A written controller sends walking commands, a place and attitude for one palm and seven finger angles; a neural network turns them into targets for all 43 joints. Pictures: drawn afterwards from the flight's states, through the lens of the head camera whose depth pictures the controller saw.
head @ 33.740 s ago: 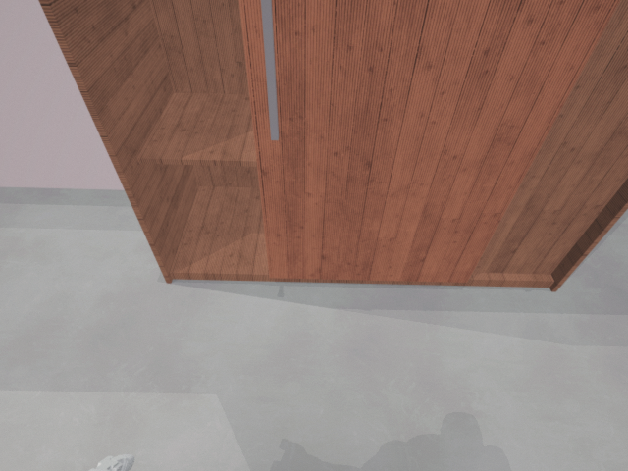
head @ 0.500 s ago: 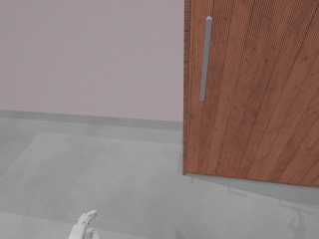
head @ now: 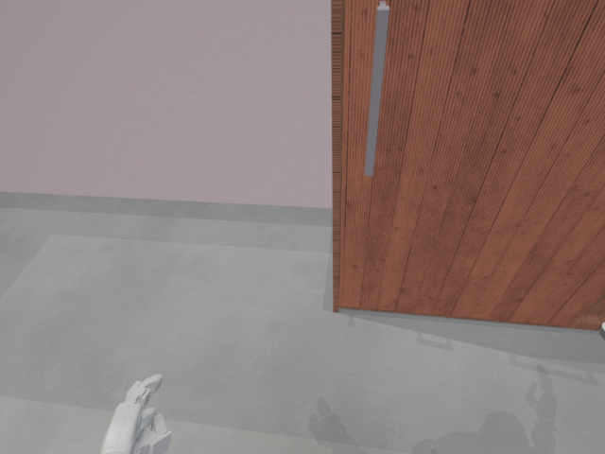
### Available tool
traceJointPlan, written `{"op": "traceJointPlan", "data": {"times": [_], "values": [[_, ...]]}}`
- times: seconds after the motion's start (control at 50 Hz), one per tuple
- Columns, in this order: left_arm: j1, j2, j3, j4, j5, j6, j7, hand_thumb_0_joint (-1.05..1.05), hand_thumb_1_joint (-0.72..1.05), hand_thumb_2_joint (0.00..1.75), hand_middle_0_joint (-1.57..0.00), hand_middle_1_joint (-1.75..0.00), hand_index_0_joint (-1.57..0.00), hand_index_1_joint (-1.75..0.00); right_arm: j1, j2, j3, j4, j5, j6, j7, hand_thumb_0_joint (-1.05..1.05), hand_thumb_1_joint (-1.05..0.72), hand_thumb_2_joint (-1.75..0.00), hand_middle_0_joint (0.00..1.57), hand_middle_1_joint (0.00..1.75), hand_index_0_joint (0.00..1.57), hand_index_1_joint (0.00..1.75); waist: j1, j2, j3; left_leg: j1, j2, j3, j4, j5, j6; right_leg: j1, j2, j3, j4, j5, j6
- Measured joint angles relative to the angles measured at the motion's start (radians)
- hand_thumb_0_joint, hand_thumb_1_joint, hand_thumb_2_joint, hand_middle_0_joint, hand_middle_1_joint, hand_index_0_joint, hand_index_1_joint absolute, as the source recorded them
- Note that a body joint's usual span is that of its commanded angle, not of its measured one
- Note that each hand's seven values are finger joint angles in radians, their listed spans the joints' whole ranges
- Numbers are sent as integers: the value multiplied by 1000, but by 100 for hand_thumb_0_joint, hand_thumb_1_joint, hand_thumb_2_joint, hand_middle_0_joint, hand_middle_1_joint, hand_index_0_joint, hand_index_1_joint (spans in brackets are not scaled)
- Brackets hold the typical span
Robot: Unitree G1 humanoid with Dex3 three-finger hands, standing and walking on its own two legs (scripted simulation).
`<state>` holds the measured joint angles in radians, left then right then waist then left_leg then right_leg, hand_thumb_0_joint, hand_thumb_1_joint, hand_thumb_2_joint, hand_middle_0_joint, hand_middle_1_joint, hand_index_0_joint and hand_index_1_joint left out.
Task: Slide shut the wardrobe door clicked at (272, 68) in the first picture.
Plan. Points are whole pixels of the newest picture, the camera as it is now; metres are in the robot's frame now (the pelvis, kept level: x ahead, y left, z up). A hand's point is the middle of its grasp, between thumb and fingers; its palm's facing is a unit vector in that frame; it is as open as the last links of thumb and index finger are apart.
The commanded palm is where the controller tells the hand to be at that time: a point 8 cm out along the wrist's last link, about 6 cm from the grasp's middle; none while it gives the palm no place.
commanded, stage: stop stepping back and stand still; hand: right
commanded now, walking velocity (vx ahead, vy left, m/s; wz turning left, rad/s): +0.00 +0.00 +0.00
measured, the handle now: (374, 100) +0.70 -0.11 +0.12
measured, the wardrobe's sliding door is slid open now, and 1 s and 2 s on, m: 0.00 0.00 0.00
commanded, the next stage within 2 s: let the arm hang, fingers relaxed in 0.40 s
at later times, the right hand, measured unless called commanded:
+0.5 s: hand (593, 311) +0.22 -0.25 +0.18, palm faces +0.45 +0.81 -0.39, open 7.4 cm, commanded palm none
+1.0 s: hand out of the picture -0.02 -0.20 -0.16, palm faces +0.01 +0.98 -0.20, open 7.2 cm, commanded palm none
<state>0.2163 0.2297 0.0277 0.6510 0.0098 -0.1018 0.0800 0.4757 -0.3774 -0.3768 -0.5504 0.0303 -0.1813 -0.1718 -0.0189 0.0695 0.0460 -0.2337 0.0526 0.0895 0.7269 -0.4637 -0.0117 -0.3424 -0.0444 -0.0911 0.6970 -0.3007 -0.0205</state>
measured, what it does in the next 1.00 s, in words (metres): stands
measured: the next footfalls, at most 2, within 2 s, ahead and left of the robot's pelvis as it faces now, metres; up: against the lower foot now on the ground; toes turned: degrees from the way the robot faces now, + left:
none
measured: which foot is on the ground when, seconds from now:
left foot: down 0.00-1.00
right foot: down 0.00-1.00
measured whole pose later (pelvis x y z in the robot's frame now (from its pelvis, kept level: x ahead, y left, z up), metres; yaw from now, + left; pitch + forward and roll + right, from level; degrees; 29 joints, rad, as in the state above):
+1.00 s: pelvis -0.01 +0.00 +0.02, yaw -3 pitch +0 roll +2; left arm 0.25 0.25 -0.01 1.02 0.02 0.04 0.00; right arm 0.29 -0.25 0.02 1.03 -0.01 0.03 0.01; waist 0.00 0.02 0.08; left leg -0.19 0.02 0.12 0.46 -0.26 0.00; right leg -0.32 -0.02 -0.04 0.51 -0.18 -0.03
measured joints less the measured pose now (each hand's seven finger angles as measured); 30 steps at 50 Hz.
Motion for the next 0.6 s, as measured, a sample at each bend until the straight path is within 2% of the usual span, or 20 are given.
{"op": "traceJointPlan", "data": {"times": [0.06, 0.12, 0.18, 0.22, 0.28, 0.4, 0.44, 0.5, 0.52, 0.54, 0.6], "values": [[-20, -26, -3, -34, 9, -30, -9, 2, 91, 90, -20, -30, -20, -30, -23, -48, -45, -27, -9, -34, -3, 2, -89, -90, 21, 31, 21, 31, 20, 0, 14, -34, -35, -23, 62, -19, 7, 13, 0, 10, -57, 22, -3], [-23, -40, -20, -66, 2, -48, -32, 2, 91, 90, -20, -30, -20, -30, -5, -88, -97, -39, -4, -58, -6, 2, -89, -90, 21, 31, 21, 31, 33, -38, 10, -11, -53, -9, -78, 46, 4, 15, -6, 24, -117, 58, 2], [-25, -54, -40, -81, -11, -35, -46, 1, 91, 90, -20, -30, -20, -30, 60, -109, -131, -18, 9, -69, 0, 2, -89, -90, 21, 31, 21, 30, 34, -71, -6, 26, -57, -6, -232, 184, 14, 4, -8, 16, -127, 60, 10], [-23, -55, -48, -71, -16, -16, -48, 1, 91, 90, -20, -30, -20, -30, 101, -95, -113, 23, 17, -58, 11, 1, -89, -90, 21, 31, 21, 30, 36, -105, -18, 30, -68, -4, -243, 179, 27, 4, -18, 18, -130, 56, 15], [-4, -54, -53, -49, -22, 8, -44, 1, 91, 90, -20, -30, -20, -30, 135, -61, -68, 82, 27, -20, 23, 1, -89, -90, 21, 31, 21, 31, 30, -120, -42, 28, -64, -8, -230, 151, 31, 12, -14, 13, -139, 53, 19], [31, -37, -51, -7, -19, 29, -15, 2, 91, 90, -20, -30, -20, -30, 87, 8, 13, 119, 16, 35, 24, 2, -89, -90, 21, 31, 21, 31, 2, -80, -51, 45, -48, -8, -198, 123, 28, 43, 1, 12, -144, 48, 17], [32, -31, -47, -5, -17, 26, -8, 2, 91, 90, -20, -30, -20, -30, 57, 15, 22, 100, 11, 32, 19, 2, -89, -90, 21, 31, 21, 31, -2, -65, -49, 51, -48, -6, -198, 124, 28, 48, 1, 14, -143, 49, 17], [24, -23, -42, -16, -14, 18, -5, 2, 91, 90, -20, -30, -20, -30, 30, 5, 12, 65, 5, 10, 12, 2, -89, -90, 21, 31, 21, 31, 5, -55, -51, 55, -55, -4, -213, 135, 29, 47, -5, 17, -145, 53, 17], [17, -9, -35, -2, -14, -1, -25, 2, 91, 90, -20, -30, -20, -30, 2, -8, 26, 106, -9, -11, 25, 2, -89, -90, 21, 31, 21, 31, 8, -62, -60, 44, -55, 1, -209, 138, 28, 30, -5, 21, -135, 54, 16], [5, 16, -29, 17, -15, -2, -49, 2, 91, 90, -20, -30, -20, -30, -48, -23, 63, 189, -21, -5, 53, 2, -89, -90, 21, 31, 21, 30, 5, -77, -70, 28, -52, 6, -195, 136, 26, 10, -3, 26, -118, 52, 13], [-50, 94, -23, 73, -11, 46, -88, 1, 91, 90, -20, -30, -20, -30, -182, -20, 196, 534, -37, 102, 131, 1, -90, -90, 20, 30, 20, 30, 12, -134, -97, -21, -37, 10, -144, 121, 16, -38, 9, 30, -75, 43, -1]]}}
